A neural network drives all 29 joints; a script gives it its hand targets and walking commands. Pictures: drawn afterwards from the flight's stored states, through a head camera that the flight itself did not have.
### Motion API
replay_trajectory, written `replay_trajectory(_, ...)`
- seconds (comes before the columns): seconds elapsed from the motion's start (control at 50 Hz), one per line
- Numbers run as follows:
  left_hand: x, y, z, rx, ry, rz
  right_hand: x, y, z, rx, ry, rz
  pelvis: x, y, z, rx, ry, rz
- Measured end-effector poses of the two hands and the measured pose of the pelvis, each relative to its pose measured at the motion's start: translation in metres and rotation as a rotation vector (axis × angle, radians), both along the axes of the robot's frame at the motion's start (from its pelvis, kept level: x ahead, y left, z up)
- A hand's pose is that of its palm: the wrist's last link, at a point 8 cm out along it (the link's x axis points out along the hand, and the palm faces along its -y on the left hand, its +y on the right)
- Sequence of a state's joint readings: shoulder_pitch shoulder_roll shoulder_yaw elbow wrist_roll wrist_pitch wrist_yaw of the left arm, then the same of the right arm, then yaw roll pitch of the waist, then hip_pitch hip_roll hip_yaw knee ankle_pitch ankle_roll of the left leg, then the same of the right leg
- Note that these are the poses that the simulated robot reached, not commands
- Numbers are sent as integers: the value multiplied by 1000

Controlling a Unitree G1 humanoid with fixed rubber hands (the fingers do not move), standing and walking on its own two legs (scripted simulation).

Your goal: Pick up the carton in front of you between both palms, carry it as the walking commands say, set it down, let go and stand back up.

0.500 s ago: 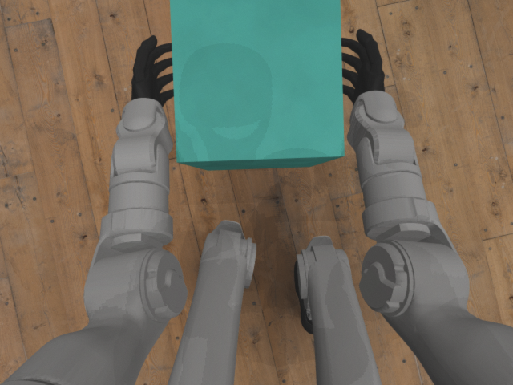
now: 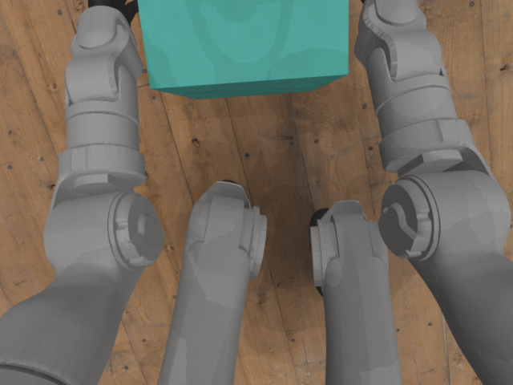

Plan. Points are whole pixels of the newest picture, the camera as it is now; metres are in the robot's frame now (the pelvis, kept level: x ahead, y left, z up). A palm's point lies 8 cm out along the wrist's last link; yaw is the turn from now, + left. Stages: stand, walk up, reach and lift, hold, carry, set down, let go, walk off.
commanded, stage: set down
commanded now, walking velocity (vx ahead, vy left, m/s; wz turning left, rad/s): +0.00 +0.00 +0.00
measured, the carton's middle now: (246, 13) +0.53 +0.12 -0.24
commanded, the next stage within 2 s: none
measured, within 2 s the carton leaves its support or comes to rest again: rests again in 0.52 s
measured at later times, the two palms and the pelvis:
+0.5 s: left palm (131, 24) +0.49 +0.25 -0.20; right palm (377, 1) +0.56 -0.04 -0.20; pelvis +0.00 -0.01 -0.03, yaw +0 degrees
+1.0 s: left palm (131, 24) +0.49 +0.26 -0.20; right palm out of the picture +0.56 -0.05 -0.20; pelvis +0.00 -0.01 -0.03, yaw +0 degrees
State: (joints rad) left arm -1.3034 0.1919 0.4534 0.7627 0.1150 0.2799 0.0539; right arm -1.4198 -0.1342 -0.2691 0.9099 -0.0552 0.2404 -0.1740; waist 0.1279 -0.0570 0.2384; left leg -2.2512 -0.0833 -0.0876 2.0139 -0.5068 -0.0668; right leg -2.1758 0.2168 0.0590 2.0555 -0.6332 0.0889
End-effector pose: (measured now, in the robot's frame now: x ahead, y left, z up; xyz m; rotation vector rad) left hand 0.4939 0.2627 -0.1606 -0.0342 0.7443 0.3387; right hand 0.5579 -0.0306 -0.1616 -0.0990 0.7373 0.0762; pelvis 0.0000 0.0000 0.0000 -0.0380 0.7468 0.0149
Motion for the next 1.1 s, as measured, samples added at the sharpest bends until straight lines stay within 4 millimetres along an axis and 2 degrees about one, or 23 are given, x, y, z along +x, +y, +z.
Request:
replay_trajectory(0.08, 5, 0, -10, 3, 7, -2, 3, -1, -14, 5, 7, 1, 4, 1, -8, 11, -13, -10)
replay_trajectory(0.2, 10, -2, -14, 0, 1, -4, 8, -3, -21, 10, -1, 7, 8, 0, -17, 23, -13, -20)
replay_trajectory(0.58, -5, -8, -40, -25, 49, -42, 1, -12, -40, -22, 38, 43, 2, -7, -27, 36, -71, -31)
replay_trajectory(1.1, -3, -5, -45, -49, 16, -81, 7, -14, -44, 20, 17, 105, -5, -9, -35, 45, -118, -27)
